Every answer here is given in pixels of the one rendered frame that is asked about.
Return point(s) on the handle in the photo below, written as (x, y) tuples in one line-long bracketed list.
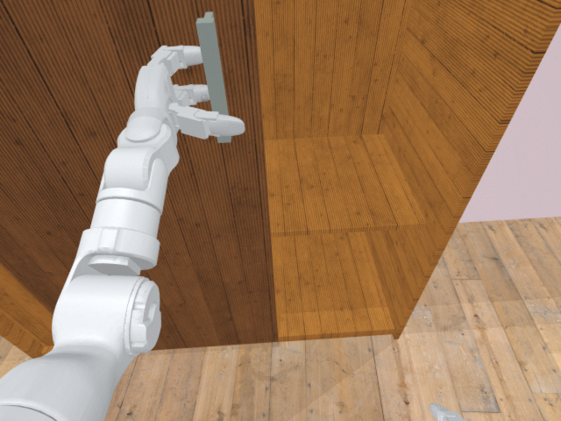
[(207, 35)]

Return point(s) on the left robot upper arm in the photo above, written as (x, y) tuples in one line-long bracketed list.
[(102, 323)]

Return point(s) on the left robot forearm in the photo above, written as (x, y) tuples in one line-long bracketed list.
[(122, 239)]

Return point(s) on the wardrobe door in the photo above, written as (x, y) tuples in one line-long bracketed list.
[(68, 73), (24, 309)]

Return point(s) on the left robot hand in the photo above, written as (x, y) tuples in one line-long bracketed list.
[(154, 88)]

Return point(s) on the right robot hand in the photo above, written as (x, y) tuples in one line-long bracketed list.
[(440, 413)]

